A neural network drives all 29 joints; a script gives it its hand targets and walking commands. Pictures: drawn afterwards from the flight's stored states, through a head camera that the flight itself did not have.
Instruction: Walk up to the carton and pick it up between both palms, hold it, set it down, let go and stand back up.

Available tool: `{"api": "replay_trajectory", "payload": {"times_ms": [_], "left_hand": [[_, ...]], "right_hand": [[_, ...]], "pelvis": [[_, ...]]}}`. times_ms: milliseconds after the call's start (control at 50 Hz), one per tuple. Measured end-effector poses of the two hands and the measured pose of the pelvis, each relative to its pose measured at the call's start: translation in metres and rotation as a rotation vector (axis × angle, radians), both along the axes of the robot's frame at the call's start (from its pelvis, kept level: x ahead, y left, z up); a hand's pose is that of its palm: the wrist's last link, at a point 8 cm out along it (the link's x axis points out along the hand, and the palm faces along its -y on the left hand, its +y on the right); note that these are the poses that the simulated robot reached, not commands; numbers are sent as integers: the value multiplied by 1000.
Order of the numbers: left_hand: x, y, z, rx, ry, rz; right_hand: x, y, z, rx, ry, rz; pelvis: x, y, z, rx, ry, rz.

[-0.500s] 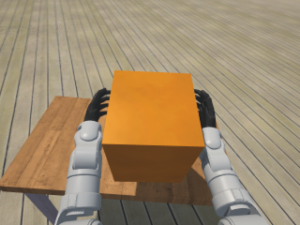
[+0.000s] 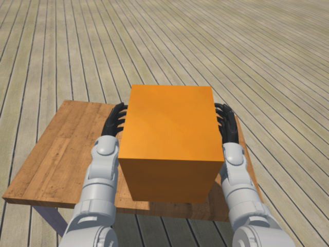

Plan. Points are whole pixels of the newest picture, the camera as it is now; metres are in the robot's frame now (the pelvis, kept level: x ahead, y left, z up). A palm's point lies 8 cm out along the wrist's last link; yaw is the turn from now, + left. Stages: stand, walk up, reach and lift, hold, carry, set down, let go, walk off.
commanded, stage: set down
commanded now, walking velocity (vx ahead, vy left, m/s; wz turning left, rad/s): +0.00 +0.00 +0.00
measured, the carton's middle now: (169, 147) +0.38 +0.00 +0.05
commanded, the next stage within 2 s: none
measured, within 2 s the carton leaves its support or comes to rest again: neither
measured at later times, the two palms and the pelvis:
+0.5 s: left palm (115, 142) +0.39 +0.15 +0.04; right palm (223, 143) +0.39 -0.14 +0.07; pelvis +0.01 +0.00 +0.00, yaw -1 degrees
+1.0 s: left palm (118, 147) +0.40 +0.15 +0.01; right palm (221, 147) +0.40 -0.14 +0.04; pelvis +0.02 +0.00 +0.00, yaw -1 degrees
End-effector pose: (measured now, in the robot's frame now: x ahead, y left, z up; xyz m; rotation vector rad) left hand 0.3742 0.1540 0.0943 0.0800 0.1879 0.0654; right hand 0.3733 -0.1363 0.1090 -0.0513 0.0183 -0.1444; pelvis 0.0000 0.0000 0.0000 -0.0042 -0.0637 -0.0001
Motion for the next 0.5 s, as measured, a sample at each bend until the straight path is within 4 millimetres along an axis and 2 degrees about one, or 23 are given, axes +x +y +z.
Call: {"api": "replay_trajectory", "payload": {"times_ms": [500], "left_hand": [[15,-3,-51,-6,53,-9]], "right_hand": [[13,-2,-43,-3,56,-7]], "pelvis": [[14,-1,0,-3,110,-11]]}}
